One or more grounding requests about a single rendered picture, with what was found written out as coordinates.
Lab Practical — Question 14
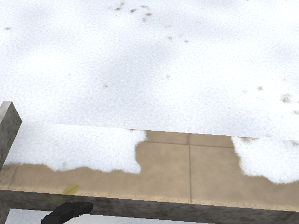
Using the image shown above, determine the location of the left robot hand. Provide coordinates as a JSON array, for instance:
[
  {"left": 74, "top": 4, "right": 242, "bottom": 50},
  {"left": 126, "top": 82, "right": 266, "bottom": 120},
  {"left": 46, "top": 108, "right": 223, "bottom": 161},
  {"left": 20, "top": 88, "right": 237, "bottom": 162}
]
[{"left": 40, "top": 202, "right": 93, "bottom": 224}]

